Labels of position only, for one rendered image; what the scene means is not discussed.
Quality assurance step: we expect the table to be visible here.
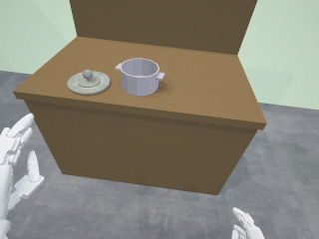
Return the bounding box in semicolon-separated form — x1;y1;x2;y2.
13;0;267;195

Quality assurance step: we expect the lid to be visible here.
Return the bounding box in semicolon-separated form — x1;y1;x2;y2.
67;71;111;95

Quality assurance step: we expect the robot left hand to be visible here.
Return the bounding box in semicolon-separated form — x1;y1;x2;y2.
0;114;44;220

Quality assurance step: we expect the robot left forearm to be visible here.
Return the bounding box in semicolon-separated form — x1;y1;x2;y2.
0;219;12;239

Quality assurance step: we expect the robot right hand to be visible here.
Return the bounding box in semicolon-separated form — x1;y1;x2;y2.
231;207;265;239

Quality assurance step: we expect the knob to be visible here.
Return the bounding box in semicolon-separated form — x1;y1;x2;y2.
82;69;93;80

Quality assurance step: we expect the pot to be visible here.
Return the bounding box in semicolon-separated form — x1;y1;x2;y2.
115;58;165;97

